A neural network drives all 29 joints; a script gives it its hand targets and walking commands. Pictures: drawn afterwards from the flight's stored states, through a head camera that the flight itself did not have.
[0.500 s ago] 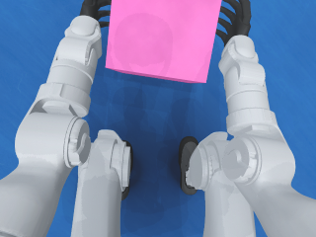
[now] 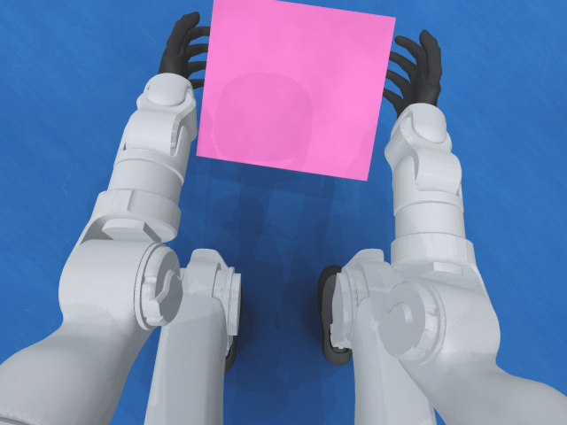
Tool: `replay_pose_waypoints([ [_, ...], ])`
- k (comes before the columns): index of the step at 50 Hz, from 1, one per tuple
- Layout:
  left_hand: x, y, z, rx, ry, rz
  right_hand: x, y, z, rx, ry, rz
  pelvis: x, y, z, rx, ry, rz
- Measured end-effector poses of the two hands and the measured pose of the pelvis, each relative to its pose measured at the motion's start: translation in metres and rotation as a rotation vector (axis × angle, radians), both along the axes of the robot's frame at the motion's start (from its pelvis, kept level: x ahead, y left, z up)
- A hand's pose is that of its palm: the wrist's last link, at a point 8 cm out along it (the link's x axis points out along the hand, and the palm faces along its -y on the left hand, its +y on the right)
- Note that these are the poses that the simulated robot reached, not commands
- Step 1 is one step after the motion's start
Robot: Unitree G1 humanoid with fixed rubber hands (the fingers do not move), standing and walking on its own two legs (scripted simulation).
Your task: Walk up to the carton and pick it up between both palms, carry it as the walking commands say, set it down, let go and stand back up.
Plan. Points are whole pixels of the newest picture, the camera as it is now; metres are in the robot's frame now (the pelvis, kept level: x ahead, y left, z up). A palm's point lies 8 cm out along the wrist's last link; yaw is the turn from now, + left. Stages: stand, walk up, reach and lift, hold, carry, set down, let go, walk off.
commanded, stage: reach and lift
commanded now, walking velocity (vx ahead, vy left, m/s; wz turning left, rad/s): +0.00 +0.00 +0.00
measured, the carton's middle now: (293, 104) +0.52 +0.00 -0.18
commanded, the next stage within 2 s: none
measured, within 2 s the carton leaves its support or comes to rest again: neither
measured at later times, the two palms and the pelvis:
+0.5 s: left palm (162, 74) +0.50 +0.14 -0.04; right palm (449, 97) +0.49 -0.14 -0.01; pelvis +0.00 +0.00 +0.05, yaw +0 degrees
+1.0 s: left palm (138, 54) +0.49 +0.14 +0.04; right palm (511, 86) +0.47 -0.15 +0.06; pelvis +0.01 +0.00 +0.10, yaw +1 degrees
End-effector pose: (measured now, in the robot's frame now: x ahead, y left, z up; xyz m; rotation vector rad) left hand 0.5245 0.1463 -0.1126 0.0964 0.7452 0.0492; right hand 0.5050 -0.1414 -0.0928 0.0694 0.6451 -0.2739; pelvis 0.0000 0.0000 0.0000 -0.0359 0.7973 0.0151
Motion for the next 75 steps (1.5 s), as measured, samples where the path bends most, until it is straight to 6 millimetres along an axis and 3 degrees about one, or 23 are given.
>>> replay_pose_waypoints([
  [39,-0.031,-0.006,0.118,0.0,0.001,0.022,-0.026,-0.002,0.122,-0.048,0.007,-0.004,0.002,0.001,0.075,0.009,-0.056,-0.002],
  [75,-0.055,-0.015,0.227,0.005,-0.009,0.025,-0.053,-0.007,0.228,-0.069,0.014,-0.054,0.023,0.0,0.16,0.016,-0.16,0.006],
])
